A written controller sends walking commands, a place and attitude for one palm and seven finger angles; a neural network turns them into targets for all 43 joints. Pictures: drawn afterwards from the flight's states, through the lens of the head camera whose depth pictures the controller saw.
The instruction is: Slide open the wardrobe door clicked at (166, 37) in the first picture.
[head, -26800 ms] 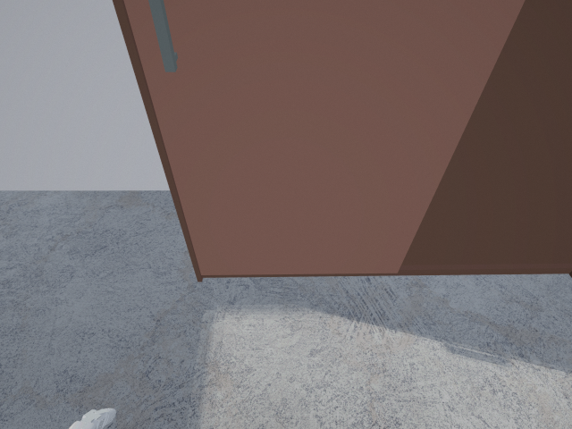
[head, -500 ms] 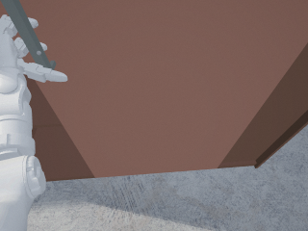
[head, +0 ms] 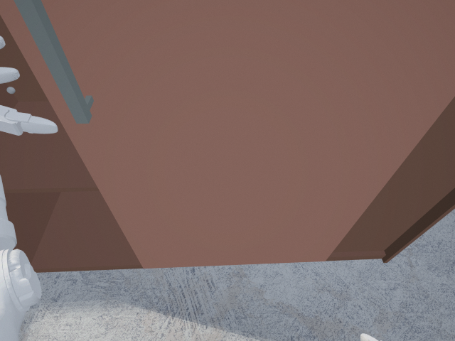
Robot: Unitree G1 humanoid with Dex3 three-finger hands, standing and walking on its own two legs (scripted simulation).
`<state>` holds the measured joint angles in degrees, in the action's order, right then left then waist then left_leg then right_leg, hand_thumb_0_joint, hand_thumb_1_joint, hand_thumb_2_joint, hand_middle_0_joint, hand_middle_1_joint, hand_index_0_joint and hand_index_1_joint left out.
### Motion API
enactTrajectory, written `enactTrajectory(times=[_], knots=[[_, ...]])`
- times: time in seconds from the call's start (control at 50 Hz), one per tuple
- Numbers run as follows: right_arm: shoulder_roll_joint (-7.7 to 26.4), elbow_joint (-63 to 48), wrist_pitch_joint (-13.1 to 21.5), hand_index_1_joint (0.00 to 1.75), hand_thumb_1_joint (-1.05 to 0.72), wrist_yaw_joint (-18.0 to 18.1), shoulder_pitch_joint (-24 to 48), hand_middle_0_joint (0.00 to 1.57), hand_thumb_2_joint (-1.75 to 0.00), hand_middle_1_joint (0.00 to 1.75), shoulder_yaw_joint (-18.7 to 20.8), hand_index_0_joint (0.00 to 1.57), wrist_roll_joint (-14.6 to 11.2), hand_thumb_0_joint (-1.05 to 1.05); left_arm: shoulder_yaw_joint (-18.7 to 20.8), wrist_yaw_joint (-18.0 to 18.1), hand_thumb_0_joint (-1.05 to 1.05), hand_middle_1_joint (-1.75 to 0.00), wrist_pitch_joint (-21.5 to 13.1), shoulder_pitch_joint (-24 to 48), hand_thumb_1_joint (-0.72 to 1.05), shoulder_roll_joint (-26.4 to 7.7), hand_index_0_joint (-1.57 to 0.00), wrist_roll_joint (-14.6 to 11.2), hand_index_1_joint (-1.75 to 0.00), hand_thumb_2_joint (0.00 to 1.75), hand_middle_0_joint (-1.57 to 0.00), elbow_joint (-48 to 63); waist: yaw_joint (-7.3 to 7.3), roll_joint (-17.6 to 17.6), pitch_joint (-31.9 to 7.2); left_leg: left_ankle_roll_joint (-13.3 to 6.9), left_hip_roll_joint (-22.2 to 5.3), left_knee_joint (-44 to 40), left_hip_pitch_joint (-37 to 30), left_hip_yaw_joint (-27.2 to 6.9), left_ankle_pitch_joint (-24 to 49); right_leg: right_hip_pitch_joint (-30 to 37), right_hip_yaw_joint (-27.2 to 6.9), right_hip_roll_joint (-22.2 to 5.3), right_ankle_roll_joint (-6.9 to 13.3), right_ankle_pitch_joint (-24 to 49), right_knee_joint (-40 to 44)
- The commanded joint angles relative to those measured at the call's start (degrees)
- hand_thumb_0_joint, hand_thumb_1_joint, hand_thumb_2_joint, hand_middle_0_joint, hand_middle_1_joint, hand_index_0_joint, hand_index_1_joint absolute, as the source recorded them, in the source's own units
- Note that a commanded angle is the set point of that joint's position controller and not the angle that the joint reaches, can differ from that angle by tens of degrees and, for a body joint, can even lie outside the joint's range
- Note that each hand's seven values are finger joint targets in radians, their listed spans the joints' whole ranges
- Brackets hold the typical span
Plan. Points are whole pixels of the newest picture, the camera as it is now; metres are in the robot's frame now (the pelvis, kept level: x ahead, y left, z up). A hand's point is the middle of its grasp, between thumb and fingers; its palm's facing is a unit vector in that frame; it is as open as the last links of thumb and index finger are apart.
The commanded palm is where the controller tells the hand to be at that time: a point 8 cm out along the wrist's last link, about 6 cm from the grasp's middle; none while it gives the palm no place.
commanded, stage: slip the hand off the handle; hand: left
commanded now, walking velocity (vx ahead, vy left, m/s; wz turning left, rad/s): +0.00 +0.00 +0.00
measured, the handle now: (63, 58) +0.47 +0.28 +0.25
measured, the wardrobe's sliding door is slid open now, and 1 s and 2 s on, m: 0.48 0.48 0.48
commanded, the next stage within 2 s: draw the hand back to the body in 0.74 s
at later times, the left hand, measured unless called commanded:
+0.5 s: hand out of the picture +0.33 +0.35 +0.23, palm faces +0.45 -0.88 -0.13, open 14.7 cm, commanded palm +0.29 +0.37 +0.22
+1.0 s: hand out of the picture +0.28 +0.32 +0.22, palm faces +0.27 -0.96 -0.05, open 14.7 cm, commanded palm +0.23 +0.36 +0.22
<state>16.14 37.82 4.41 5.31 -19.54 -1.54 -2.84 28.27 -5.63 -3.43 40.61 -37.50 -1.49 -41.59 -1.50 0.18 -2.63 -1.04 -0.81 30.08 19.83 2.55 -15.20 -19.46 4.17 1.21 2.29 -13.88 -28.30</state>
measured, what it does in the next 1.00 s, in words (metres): stands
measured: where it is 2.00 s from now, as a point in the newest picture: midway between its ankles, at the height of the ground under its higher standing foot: outside the picture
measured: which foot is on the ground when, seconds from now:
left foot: down 0.00-1.00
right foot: down 0.00-1.00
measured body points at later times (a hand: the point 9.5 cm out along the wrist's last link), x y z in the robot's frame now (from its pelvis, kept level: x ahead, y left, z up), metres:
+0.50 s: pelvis +0.01 +0.01 +0.00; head +0.01 +0.01 +0.45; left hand +0.30 +0.39 +0.24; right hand +0.16 -0.23 -0.09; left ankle +0.00 +0.11 -0.74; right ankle +0.00 -0.09 -0.74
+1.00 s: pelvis +0.00 +0.00 +0.00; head -0.03 -0.01 +0.45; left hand +0.26 +0.37 +0.22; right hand +0.18 -0.22 -0.07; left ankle +0.00 +0.11 -0.74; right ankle +0.00 -0.09 -0.74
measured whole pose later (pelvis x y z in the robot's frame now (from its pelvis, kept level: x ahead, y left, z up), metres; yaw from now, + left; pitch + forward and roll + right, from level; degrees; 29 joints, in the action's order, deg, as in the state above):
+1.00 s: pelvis +0.00 +0.00 +0.00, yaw +2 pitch -2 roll +0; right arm 15.0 36.6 8.1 8.6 -12.9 -5.8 -5.4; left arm 30.2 -18.9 15.9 14.4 -30.9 -17.6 -11.1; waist 3.2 -2.5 -3.0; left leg -1.2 0.1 28.4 11.6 1.2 -14.9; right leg -10.7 5.4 0.4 2.0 -14.2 -26.7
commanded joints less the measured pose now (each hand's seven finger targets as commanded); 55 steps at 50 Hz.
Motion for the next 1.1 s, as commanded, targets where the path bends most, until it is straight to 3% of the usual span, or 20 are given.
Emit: enactTrajectory(times=[0.0, 0.06, 0.08, 0.1, 0.18, 0.22, 0.28, 0.3, 0.36, 0.42, 0.5, 0.58, 0.7, 0.74, 0.84, 0.86, 0.88, 0.96, 1.0, 1.08], knots=[[8.8, -4.7, 2.5, 0.3, -0.9, 1.9, -1.5, 0.2, -0.9, 0.3, 3.5, 0.2, -0.3, 0.0, 0.2, -4.0, 0.0, -1.15, -5.2, 28.6, -0.55, -17.0, -0.25, -2.8, -1.15, 0.2, -0.25, 11.6, -2.17, -7.1, -16.0, -1.8, 0.2, -2.0, -10.6, -3.0, 12.7, 3.0, -4.0, -0.8, -0.5, 12.0, 4.0], [8.8, -5.1, 2.8, 0.3, -0.9, 1.9, -1.0, 0.2, -0.9, 0.3, 3.4, 0.2, -0.5, 0.0, 0.0, -5.6, 0.0, -1.15, -5.0, 24.3, -0.55, -15.8, -0.25, -4.1, -1.15, 0.2, -0.25, 9.5, -0.93, -5.9, -14.8, -1.6, 0.4, -2.5, -9.1, -3.7, 10.7, 2.6, -3.5, -0.9, -0.3, 9.8, 3.9], [8.7, -5.6, 2.9, 0.3, -0.9, 1.9, -0.7, 0.2, -0.9, 0.3, 3.4, 0.2, -0.4, 0.0, 0.1, -5.7, 0.0, -1.15, -5.1, 22.1, -0.55, -15.2, -0.25, -4.6, -1.15, 0.2, -0.25, 11.1, -0.11, -7.8, -15.8, -1.6, 0.4, -2.3, -9.9, -3.6, 12.8, 3.5, -3.4, -0.9, 0.0, 11.3, 3.5], [8.8, -6.1, 2.9, 0.3, -0.9, 1.7, -0.6, 0.2, -0.9, 0.3, 3.4, 0.2, -0.4, 0.0, 2.3, -5.6, 0.0, -1.15, -4.8, 18.7, -0.55, -16.8, -0.25, -5.0, -1.15, 0.2, -0.25, 12.0, 1.07, -6.8, -16.8, -1.6, 0.4, -2.5, -9.8, -3.9, 13.6, 4.5, -3.3, -0.8, 0.0, 11.8, 3.1], [8.5, -8.3, 3.0, 0.3, -0.9, 1.1, 1.5, 0.2, -0.9, 0.3, 3.5, 0.2, -0.3, 0.0, 4.5, -4.7, 0.0, -1.15, -3.9, 10.6, -0.55, -15.5, -0.25, -7.2, -1.15, 0.2, -0.25, 20.8, 3.05, -5.6, -17.4, -1.5, 0.1, -2.3, -10.2, -3.7, 18.2, 6.7, -2.7, -0.7, 0.0, 15.3, 2.1], [8.8, -8.9, 3.0, 0.3, -0.9, 0.8, 2.0, 0.2, -0.9, 0.3, 3.5, 0.2, -0.2, 0.0, 9.9, -3.9, 0.0, -1.15, -2.8, 5.2, -0.55, -19.0, -0.25, -7.9, -1.15, 0.2, -0.25, 23.1, 4.51, -2.6, -17.4, -1.5, 0.0, -2.7, -8.8, -3.6, 18.6, 8.6, -2.7, -0.6, -0.3, 16.5, 1.5], [8.1, -10.4, 3.3, 0.3, -0.9, 0.8, 4.6, 0.2, -0.9, 0.3, 3.3, 0.2, -0.1, 0.0, 12.1, -2.3, 0.0, -1.15, -2.0, 3.5, -0.55, -19.8, -0.25, -7.9, -1.15, 0.2, -0.25, 32.4, 5.46, -4.7, -18.2, -1.4, 0.1, -2.8, -9.3, -3.0, 20.8, 10.4, -2.8, -0.9, -0.3, 18.2, 0.8], [7.4, -10.7, 3.5, 0.3, -0.9, 0.7, 5.2, 0.2, -0.9, 0.3, 2.9, 0.2, 0.0, 0.0, 10.8, -1.9, 0.0, -1.15, -1.7, 4.1, -0.55, -18.1, -0.25, -7.6, -1.15, 0.2, -0.25, 36.1, 5.2, -7.3, -19.1, -1.2, 0.1, -2.9, -10.7, -3.0, 22.6, 10.1, -2.8, -0.7, -0.3, 18.6, 0.5], [6.5, -11.1, 4.0, 0.3, -0.9, 0.5, 6.9, 0.2, -0.9, 0.3, 2.7, 0.2, 0.1, 0.0, 8.9, -1.1, 0.0, -1.15, -0.1, 0.3, -0.55, -14.3, -0.25, -7.4, -1.15, 0.2, -0.25, 41.8, 4.86, -9.6, -17.7, -0.8, -0.2, -2.7, -13.3, -3.1, 24.2, 8.1, -2.4, -0.5, -0.4, 17.7, 0.7], [6.5, -10.5, 4.0, 0.3, -0.9, 1.0, 7.7, 0.2, -0.9, 0.3, 2.5, 0.2, -0.1, 0.0, 9.4, -1.9, 0.0, -1.15, 2.6, -3.8, -0.55, -13.2, -0.25, -8.4, -1.15, 0.2, -0.25, 41.7, 4.39, -8.0, -15.9, -0.7, 0.0, -2.9, -12.7, -3.0, 21.8, 7.8, -2.2, -0.5, -0.5, 17.1, 1.2], [6.2, -10.4, 4.5, 0.3, -0.9, 1.9, 9.6, 0.2, -0.9, 0.3, 2.0, 0.2, -0.8, 0.0, 4.4, -4.2, 0.0, -1.15, 6.0, -5.0, -0.55, -7.5, -0.25, -10.4, -1.15, 0.2, -0.25, 42.0, 3.08, -5.9, -11.4, -0.7, 0.2, -3.6, -12.4, -3.6, 16.3, 5.4, -1.7, -0.6, -0.6, 13.6, 2.6], [6.3, -9.8, 4.7, 0.3, -0.9, 2.9, 10.7, 0.2, -0.9, 0.3, 1.5, 0.2, -1.0, 0.0, 4.2, -4.7, 0.0, -1.15, 7.3, -4.5, -0.55, -8.1, -0.25, -11.1, -1.15, 0.2, -0.25, 41.4, 2.69, -3.4, -8.2, -0.8, 0.5, -4.1, -11.0, -4.3, 10.7, 3.8, -1.8, -0.7, -0.6, 9.0, 3.9], [5.2, -10.5, 5.9, 0.3, -0.9, 2.8, 12.8, 0.2, -0.9, 0.3, 0.7, 0.2, -0.4, 0.0, 4.5, -3.2, 0.0, -1.15, 3.8, -4.5, -0.55, -8.1, -0.25, -11.1, -1.15, 0.2, -0.25, 49.5, 4.25, -8.1, -12.1, -0.5, 1.1, -4.0, -13.0, -4.9, 11.6, 5.9, -2.1, -0.7, -0.1, 8.5, 3.2], [4.9, -10.4, 6.3, 0.3, -0.9, 2.8, 13.2, 0.2, -0.9, 0.3, 0.4, 0.2, -0.3, 0.0, 4.6, -2.8, 0.0, -1.15, 3.2, -5.6, -0.55, -7.8, -0.25, -11.1, -1.15, 0.2, -0.25, 50.7, 4.5, -7.8, -13.0, -0.3, 1.2, -4.1, -13.3, -4.9, 12.5, 6.7, -1.8, -0.6, -0.1, 9.4, 2.8], [5.1, -9.4, 6.4, 0.3, -0.9, 3.4, 13.6, 0.2, -0.9, 0.3, 0.2, 0.2, -0.5, 0.0, 7.1, -2.5, 0.0, -1.15, 5.6, -7.2, -0.55, -9.9, -0.25, -11.5, -1.15, 0.2, -0.25, 45.8, 4.75, -6.4, -9.9, -0.5, 1.2, -5.2, -10.1, -4.6, 8.5, 7.1, -2.0, -1.0, -0.5, 6.7, 4.2], [6.7, -9.0, 6.6, 0.3, -0.9, 4.0, 14.6, 0.2, -0.9, 0.3, -0.4, 0.2, -1.8, 0.0, 6.0, -8.1, 0.0, -1.15, 11.1, -9.8, -0.55, -9.4, -0.25, -15.4, -1.15, 0.2, -0.25, 36.9, 4.15, -6.7, -10.6, -0.4, 1.0, -6.5, -10.7, -4.8, 7.3, 10.7, -2.2, -1.3, 0.0, 7.8, 4.9], [6.5, -10.3, 6.8, 0.3, -0.9, 4.3, 15.5, 0.2, -0.9, 0.3, -0.5, 0.2, -2.5, 0.0, 6.2, -11.2, 0.0, -1.15, 13.4, -9.2, -0.55, -9.9, -0.25, -16.7, -1.15, 0.2, -0.25, 39.7, 5.08, -7.7, -11.6, -0.8, 1.2, -6.1, -11.6, -4.4, 8.6, 11.9, -2.6, -1.6, -0.2, 9.5, 5.3], [6.2, -12.5, 8.4, 0.3, -0.9, 4.1, 17.1, 0.2, -0.9, 0.3, -1.3, 0.2, -3.0, 0.0, 5.8, -17.7, 0.0, -1.15, 19.4, -8.9, -0.55, -11.5, -0.25, -18.7, -1.15, 0.2, -0.25, 43.7, 5.36, -6.7, -11.8, -1.5, 1.4, -5.7, -13.5, -5.0, 12.1, 12.4, -2.3, -1.5, -0.7, 13.3, 5.1], [6.1, -13.4, 8.7, 0.3, -0.9, 3.3, 17.1, 0.2, -0.9, 0.3, -1.4, 0.2, -2.9, 0.0, 7.5, -20.1, 0.0, -1.15, 19.7, -11.1, -0.55, -13.0, -0.25, -19.9, -1.15, 0.2, -0.25, 46.7, 5.78, -5.2, -11.9, -1.6, 1.4, -5.5, -13.9, -5.3, 14.3, 13.4, -2.3, -1.4, -0.9, 15.8, 4.7], [5.6, -14.2, 9.1, 0.3, -0.9, 1.5, 16.7, 0.2, -0.9, 0.3, -0.9, 0.2, -2.2, 0.0, 13.6, -17.9, 0.0, -1.15, 17.7, -22.2, -0.55, -13.5, -0.25, -21.9, -1.15, 0.2, -0.25, 48.9, 7.52, -1.2, -9.3, -1.4, 1.4, -5.5, -12.0, -4.9, 14.3, 12.9, -2.0, -0.9, -1.1, 15.2, 5.2]])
